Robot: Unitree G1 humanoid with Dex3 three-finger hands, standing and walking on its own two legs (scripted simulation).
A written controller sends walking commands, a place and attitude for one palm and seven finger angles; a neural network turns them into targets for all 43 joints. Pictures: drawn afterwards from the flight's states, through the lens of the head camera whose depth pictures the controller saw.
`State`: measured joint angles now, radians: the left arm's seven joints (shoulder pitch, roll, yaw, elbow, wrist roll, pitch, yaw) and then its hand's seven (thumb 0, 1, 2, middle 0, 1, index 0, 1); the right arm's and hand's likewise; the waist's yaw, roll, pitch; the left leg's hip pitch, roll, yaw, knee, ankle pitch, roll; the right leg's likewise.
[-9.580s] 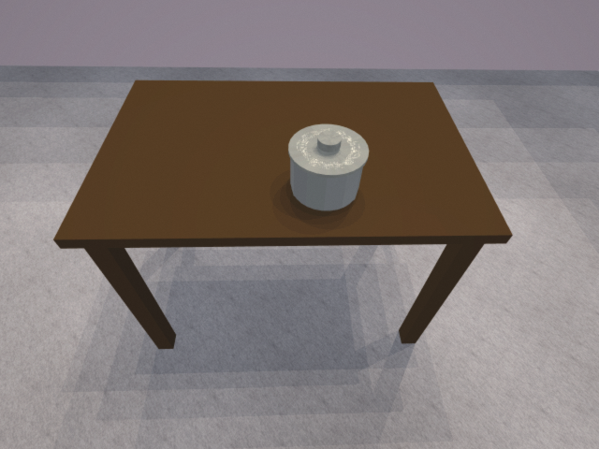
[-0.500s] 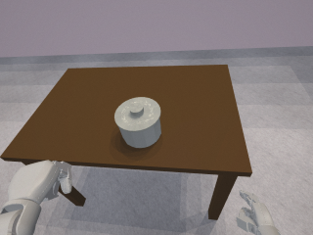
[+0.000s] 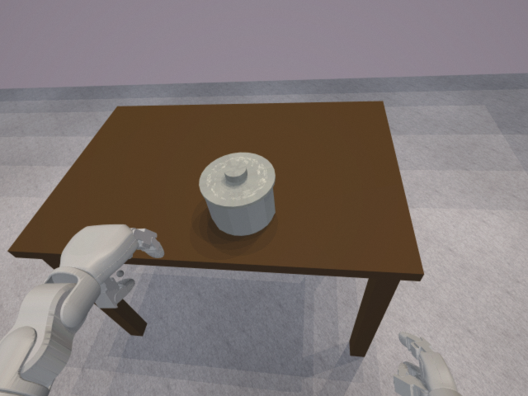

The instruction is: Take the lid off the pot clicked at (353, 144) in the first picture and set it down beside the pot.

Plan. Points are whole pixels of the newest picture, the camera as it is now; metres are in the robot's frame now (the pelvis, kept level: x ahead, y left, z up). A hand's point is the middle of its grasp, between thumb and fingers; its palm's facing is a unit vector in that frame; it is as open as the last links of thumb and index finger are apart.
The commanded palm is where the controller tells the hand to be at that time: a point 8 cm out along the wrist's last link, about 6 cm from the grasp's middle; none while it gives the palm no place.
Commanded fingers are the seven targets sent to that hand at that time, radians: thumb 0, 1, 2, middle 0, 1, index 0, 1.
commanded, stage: reach forward and open the fingers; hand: left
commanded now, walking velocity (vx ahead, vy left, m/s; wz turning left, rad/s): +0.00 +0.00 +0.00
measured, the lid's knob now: (235, 171) +0.54 +0.14 +0.01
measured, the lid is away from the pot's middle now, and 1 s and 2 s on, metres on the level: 0.00 0.00 0.00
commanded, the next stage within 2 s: move the open hand above the knob in 0.30 s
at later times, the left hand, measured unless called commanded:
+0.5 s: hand (135, 244) +0.30 +0.24 +0.08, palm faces -0.25 -0.09 -0.96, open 10.0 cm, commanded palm +0.30 +0.24 +0.14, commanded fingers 0.00 -0.24 1.30 -0.82 -0.08 -0.82 -0.08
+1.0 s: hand (175, 208) +0.38 +0.20 +0.07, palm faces -0.28 -0.08 -0.96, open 10.0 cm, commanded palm +0.37 +0.20 +0.14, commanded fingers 0.00 -0.24 1.30 -0.82 -0.08 -0.82 -0.08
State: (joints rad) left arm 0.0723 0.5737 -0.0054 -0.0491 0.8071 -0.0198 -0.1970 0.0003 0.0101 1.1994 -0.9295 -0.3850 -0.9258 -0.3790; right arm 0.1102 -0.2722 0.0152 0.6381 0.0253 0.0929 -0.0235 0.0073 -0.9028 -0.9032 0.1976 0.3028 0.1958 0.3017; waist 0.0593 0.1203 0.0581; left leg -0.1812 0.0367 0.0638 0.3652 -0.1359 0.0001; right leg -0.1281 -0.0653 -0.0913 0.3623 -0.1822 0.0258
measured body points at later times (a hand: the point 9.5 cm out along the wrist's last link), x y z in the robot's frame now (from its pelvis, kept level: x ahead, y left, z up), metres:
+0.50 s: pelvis +0.01 +0.00 +0.00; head +0.02 -0.04 +0.45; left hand +0.31 +0.25 +0.13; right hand +0.21 -0.22 -0.11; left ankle +0.04 +0.12 -0.75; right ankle +0.01 -0.14 -0.75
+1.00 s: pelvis +0.03 +0.00 +0.00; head +0.06 -0.05 +0.44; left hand +0.39 +0.20 +0.13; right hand +0.20 -0.24 -0.13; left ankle +0.04 +0.12 -0.75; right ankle +0.01 -0.14 -0.75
